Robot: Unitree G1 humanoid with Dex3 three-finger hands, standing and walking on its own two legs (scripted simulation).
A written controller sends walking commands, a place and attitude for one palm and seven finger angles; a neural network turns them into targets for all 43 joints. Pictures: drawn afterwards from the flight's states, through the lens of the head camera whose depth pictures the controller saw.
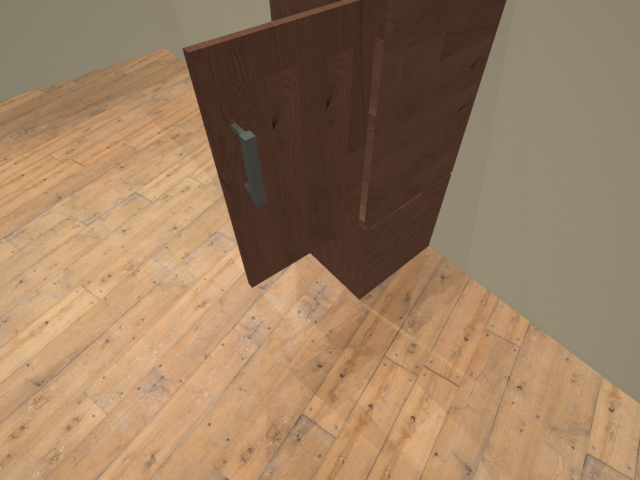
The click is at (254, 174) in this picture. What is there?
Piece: cupboard door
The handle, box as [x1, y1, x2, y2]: [230, 123, 266, 206]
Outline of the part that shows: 230,124 231,129 239,136 248,178 248,182 243,184 244,188 251,195 252,201 257,206 259,206 266,202 255,136 249,130 245,132 236,123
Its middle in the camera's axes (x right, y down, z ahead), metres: -0.13 -0.13 +0.69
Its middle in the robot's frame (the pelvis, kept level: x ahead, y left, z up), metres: +0.61 +0.16 +0.03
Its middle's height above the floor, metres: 0.82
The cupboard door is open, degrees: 87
